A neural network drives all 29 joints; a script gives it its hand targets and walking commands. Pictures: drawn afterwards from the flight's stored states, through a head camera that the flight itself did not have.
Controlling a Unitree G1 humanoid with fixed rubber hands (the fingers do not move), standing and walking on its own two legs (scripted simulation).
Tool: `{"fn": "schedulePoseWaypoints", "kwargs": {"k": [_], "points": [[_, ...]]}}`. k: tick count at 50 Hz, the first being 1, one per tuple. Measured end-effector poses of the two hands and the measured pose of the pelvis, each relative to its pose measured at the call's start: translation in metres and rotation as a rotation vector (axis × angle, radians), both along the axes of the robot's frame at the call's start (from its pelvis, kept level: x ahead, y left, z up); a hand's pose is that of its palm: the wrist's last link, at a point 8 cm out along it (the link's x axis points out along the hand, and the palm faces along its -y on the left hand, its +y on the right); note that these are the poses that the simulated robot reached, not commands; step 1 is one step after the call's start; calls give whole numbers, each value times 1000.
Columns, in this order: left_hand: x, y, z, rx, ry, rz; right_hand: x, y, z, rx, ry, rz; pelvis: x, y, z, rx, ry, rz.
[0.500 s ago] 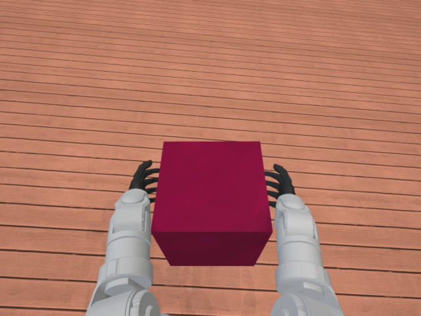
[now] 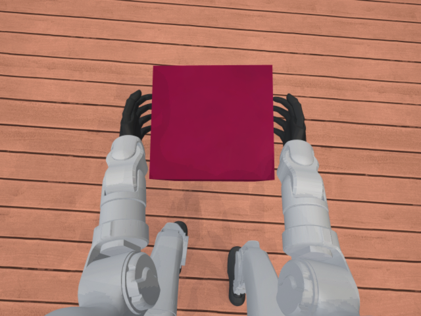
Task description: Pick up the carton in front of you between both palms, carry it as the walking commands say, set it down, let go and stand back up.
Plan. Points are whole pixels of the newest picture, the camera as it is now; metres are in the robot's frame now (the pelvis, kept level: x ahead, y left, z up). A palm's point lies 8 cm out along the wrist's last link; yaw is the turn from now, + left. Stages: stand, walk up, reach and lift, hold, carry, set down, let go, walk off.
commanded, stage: set down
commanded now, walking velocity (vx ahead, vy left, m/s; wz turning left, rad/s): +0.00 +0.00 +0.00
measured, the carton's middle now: (213, 135) +0.45 +0.05 -0.16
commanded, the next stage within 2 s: none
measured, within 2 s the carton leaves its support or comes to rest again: rests again in 1.92 s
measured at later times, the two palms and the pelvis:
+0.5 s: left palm (145, 147) +0.42 +0.21 -0.23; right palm (264, 132) +0.49 -0.08 -0.22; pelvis -0.03 +0.01 -0.13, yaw -1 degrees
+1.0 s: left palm (151, 155) +0.43 +0.23 -0.38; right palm (245, 134) +0.54 -0.05 -0.38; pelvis -0.04 -0.01 -0.23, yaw +0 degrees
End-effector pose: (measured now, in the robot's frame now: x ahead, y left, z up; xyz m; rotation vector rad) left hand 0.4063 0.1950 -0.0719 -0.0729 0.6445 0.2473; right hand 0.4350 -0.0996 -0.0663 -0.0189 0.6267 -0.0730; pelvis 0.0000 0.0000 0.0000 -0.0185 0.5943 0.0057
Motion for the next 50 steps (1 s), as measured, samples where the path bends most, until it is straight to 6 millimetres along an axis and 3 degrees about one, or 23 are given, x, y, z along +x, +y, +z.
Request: {"fn": "schedulePoseWaypoints", "kwargs": {"k": [5,14,23,50], "points": [[1,4,-26,0,36,36,13,5,-26,-7,35,39,-5,5,-23,4,65,-13],[3,15,-90,4,46,83,35,20,-86,-33,41,110,-16,9,-74,-3,172,-10],[13,15,-147,3,51,106,54,21,-140,-43,45,144,-28,9,-123,-3,221,-12],[28,32,-306,36,112,206,101,47,-312,-70,91,305,-43,-10,-227,48,236,-34]]}}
